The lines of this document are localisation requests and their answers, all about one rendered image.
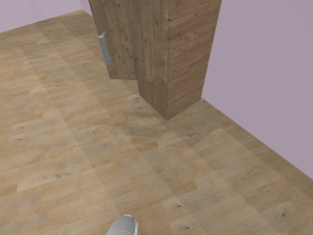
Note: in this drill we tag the handle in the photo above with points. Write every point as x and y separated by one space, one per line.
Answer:
104 49

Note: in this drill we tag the robot left thigh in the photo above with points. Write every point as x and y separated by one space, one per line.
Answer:
124 225

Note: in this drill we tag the cupboard door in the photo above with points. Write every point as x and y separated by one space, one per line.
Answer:
135 37

